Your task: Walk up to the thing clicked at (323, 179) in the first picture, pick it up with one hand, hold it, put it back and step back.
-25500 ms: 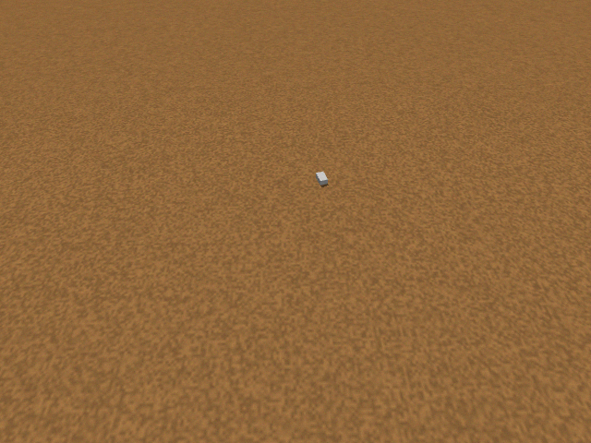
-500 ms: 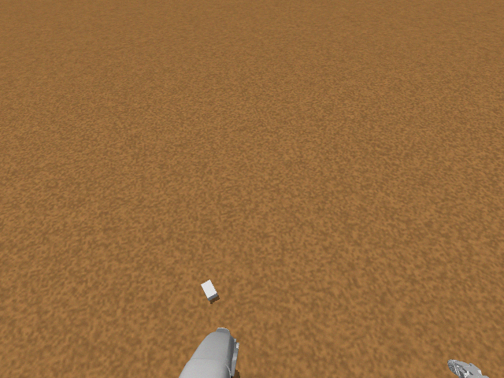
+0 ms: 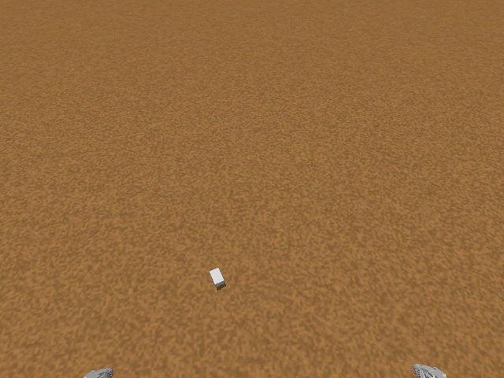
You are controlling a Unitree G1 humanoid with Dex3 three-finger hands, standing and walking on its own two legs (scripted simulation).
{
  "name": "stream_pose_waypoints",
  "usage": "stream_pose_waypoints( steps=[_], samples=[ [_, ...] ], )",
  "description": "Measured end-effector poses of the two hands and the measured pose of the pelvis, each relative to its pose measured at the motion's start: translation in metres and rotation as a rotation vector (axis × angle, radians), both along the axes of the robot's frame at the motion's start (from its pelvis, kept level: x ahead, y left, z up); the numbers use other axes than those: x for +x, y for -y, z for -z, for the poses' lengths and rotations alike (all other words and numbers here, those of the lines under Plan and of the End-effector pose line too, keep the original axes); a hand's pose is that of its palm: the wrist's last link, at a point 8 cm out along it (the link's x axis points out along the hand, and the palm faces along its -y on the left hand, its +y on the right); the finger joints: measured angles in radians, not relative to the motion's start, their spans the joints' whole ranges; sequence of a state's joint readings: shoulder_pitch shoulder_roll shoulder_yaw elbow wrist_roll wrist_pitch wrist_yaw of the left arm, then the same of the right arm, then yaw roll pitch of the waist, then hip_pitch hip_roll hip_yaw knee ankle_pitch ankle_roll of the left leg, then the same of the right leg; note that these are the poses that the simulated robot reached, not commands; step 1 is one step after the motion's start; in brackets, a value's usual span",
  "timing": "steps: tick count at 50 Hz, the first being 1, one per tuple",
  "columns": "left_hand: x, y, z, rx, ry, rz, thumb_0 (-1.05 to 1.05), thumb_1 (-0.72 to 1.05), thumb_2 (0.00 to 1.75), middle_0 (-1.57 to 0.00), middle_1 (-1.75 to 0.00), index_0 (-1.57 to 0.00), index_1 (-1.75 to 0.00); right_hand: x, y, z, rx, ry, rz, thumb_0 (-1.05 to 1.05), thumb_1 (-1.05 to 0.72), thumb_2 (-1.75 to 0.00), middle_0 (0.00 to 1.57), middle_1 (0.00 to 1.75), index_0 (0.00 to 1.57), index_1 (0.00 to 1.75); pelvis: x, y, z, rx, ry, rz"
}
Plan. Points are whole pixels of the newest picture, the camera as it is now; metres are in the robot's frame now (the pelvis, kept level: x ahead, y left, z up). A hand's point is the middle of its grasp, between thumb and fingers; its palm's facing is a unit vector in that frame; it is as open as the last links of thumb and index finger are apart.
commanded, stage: walk up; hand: left
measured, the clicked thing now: (216, 277) +0.62 +0.20 -0.74
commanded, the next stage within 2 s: stand in 0.48 s
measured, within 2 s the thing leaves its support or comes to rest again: neither
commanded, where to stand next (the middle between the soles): +0.22 -0.01 m, yaw -3 degrees
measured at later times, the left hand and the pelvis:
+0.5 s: hand out of the picture +0.08 +0.26 -0.13, palm faces -0.02 -0.94 -0.35, open 7.4 cm; pelvis +0.01 +0.00 +0.02, yaw +0 degrees
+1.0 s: hand out of the picture +0.09 +0.25 -0.13, palm faces -0.06 -0.94 -0.34, open 7.4 cm; pelvis +0.01 +0.00 +0.02, yaw -1 degrees
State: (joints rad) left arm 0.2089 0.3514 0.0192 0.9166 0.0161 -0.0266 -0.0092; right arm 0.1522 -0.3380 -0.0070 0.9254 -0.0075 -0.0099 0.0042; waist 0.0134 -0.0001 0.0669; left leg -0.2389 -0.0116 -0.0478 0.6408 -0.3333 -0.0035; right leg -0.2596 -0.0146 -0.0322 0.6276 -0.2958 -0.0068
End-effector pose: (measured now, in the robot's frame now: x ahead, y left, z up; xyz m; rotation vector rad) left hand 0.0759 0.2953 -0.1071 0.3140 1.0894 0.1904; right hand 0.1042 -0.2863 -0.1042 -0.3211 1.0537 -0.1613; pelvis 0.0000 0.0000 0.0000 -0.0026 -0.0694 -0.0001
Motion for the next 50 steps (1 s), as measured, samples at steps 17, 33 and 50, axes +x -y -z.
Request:
stream_pose_waypoints(
  steps=[17, 33, 50],
  samples=[
    [-0.021, -0.009, -0.008, 0.007, -0.117, -0.033, 0.01, 0.9, 0.9, -0.2, -0.3, -0.2, -0.3, -0.038, 0.01, -0.002, -0.009, -0.152, 0.038, 0.01, -0.9, -0.9, 0.2, 0.3, 0.2, 0.3, 0.002, -0.002, -0.016, -0.004, -0.027, 0.004],
    [0.022, -0.002, -0.012, -0.005, -0.091, 0.01, 0.01, 0.91, 0.9, -0.2, -0.3, -0.2, -0.3, -0.025, 0.002, -0.005, 0.008, -0.148, 0.07, 0.01, -0.9, -0.9, 0.2, 0.3, 0.2, 0.3, 0.009, -0.004, -0.022, 0.006, -0.026, 0.015],
    [0.012, 0.005, -0.012, 0.0, -0.12, 0.016, 0.01, 0.91, 0.9, -0.2, -0.3, -0.2, -0.3, -0.027, 0.013, -0.008, 0.003, -0.151, 0.084, 0.01, -0.9, -0.9, 0.2, 0.3, 0.2, 0.3, 0.007, 0.002, -0.024, 0.007, -0.026, 0.019]
  ],
)
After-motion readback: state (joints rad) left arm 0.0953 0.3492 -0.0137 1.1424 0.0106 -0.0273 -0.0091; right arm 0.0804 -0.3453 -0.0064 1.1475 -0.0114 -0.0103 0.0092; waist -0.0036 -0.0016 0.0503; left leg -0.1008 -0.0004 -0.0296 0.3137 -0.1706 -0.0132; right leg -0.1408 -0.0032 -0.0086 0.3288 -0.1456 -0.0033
